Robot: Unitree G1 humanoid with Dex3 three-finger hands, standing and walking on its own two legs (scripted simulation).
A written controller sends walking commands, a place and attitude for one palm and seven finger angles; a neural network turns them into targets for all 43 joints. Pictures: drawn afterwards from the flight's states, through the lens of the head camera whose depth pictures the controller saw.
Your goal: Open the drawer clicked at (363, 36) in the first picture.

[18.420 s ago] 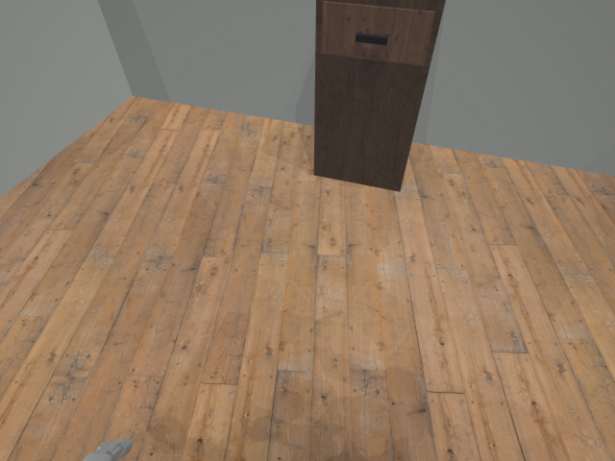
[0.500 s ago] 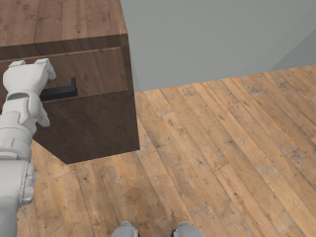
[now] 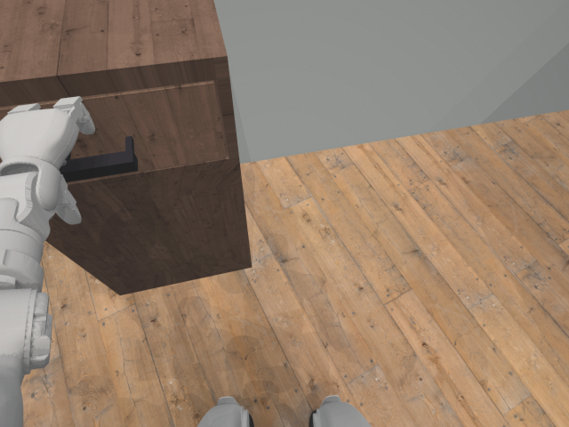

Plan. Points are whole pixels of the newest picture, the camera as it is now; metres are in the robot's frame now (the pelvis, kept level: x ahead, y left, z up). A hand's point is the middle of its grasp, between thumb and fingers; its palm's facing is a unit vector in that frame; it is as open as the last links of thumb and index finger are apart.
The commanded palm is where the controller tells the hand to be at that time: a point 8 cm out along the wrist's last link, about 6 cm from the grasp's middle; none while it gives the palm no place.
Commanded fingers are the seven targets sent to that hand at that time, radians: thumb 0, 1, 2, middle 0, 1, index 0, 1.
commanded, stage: re-aim the fingers above the handle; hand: left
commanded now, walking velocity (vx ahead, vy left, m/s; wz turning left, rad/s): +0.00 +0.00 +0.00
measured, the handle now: (98, 156) +0.53 +0.27 +0.00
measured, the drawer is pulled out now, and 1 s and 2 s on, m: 0.00 0.00 0.00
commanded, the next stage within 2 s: lower the fingers behind the handle in 0.84 s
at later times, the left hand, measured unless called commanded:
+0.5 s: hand (59, 160) +0.49 +0.29 +0.05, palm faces -0.06 -0.03 -1.00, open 13.4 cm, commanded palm +0.49 +0.32 +0.12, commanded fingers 0.00 -0.50 0.30 -0.30 -1.20 -0.30 -1.20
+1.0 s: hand (59, 160) +0.49 +0.29 +0.05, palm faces -0.05 -0.03 -1.00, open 13.4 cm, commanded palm +0.49 +0.32 +0.12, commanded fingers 0.00 -0.50 0.30 -0.30 -1.20 -0.30 -1.20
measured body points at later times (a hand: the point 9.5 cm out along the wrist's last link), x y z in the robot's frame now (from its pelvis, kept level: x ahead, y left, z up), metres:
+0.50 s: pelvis -0.01 +0.00 +0.00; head +0.11 +0.00 +0.43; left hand +0.48 +0.29 +0.11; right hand -0.01 -0.29 -0.12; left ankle +0.01 +0.09 -0.69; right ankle +0.00 -0.14 -0.69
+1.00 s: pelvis -0.01 +0.00 +0.00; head +0.11 +0.01 +0.43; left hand +0.48 +0.29 +0.11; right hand +0.00 -0.28 -0.12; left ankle +0.01 +0.09 -0.69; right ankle +0.00 -0.14 -0.69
